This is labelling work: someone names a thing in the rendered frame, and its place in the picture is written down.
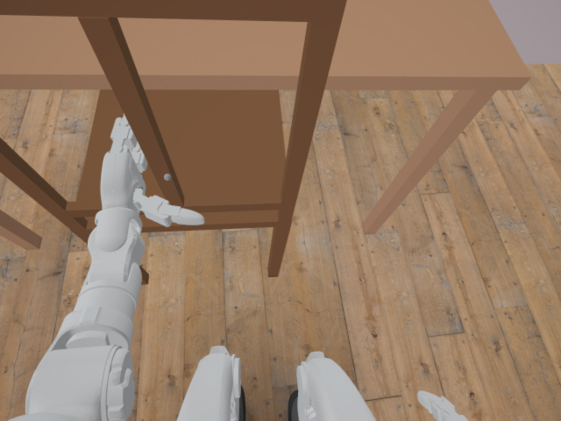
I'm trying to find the table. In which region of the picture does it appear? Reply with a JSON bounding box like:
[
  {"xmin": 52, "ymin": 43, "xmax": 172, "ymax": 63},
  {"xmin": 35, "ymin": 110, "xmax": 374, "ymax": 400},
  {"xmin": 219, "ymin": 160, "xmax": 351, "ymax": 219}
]
[{"xmin": 0, "ymin": 0, "xmax": 531, "ymax": 250}]

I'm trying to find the robot left forearm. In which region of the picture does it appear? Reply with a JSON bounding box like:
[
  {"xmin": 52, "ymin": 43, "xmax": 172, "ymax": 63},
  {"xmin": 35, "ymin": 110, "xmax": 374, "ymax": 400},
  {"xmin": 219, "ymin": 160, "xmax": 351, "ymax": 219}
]
[{"xmin": 25, "ymin": 207, "xmax": 145, "ymax": 415}]

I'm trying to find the robot left thigh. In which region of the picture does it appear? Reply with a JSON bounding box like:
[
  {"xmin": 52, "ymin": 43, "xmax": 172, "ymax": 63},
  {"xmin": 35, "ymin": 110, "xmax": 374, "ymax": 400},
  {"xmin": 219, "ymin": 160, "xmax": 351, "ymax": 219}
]
[{"xmin": 177, "ymin": 353, "xmax": 241, "ymax": 421}]

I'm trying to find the robot right shin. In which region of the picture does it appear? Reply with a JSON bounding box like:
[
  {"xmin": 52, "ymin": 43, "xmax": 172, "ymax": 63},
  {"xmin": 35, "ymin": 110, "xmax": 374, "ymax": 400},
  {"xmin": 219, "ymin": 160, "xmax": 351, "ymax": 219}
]
[{"xmin": 297, "ymin": 352, "xmax": 324, "ymax": 421}]

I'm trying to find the chair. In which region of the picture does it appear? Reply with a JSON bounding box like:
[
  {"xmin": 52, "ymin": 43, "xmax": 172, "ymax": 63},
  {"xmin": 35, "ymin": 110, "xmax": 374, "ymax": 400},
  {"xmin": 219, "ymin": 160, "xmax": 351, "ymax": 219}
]
[{"xmin": 0, "ymin": 0, "xmax": 347, "ymax": 285}]

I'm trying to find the robot right hand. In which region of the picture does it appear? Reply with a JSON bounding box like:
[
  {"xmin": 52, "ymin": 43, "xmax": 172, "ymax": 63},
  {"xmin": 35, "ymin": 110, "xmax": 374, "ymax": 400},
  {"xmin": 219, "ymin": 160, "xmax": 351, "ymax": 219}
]
[{"xmin": 417, "ymin": 390, "xmax": 468, "ymax": 421}]

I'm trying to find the left robot upper arm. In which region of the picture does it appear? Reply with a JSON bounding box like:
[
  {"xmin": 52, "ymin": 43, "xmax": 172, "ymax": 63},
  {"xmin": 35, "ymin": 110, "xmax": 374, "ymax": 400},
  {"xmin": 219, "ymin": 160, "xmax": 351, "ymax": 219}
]
[{"xmin": 8, "ymin": 345, "xmax": 135, "ymax": 421}]

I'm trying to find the robot left hand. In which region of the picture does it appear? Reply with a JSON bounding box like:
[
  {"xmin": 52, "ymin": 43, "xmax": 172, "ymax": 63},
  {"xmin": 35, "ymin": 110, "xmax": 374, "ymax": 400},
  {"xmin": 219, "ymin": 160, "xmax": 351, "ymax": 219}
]
[{"xmin": 100, "ymin": 114, "xmax": 204, "ymax": 227}]

